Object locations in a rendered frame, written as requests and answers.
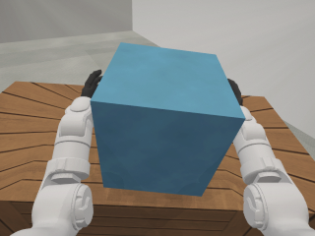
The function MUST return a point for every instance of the robot right forearm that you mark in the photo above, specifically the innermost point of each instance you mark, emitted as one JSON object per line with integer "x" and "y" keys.
{"x": 258, "y": 162}

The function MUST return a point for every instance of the pedestal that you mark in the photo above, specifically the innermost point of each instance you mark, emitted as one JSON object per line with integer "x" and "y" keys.
{"x": 30, "y": 114}

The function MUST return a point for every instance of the carton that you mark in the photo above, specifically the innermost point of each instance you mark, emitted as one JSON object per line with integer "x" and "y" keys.
{"x": 163, "y": 119}

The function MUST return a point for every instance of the left robot hand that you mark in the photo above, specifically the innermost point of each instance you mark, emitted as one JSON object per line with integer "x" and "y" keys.
{"x": 91, "y": 83}

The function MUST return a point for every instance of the right robot hand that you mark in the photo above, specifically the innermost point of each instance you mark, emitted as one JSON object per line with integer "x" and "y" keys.
{"x": 236, "y": 91}

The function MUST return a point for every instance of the robot left forearm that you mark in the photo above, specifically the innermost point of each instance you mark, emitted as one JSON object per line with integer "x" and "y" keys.
{"x": 70, "y": 158}

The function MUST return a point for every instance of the robot right upper arm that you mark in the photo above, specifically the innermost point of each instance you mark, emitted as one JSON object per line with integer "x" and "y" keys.
{"x": 276, "y": 209}

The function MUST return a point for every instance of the robot left upper arm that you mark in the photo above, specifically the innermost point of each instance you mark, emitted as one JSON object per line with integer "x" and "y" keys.
{"x": 61, "y": 210}

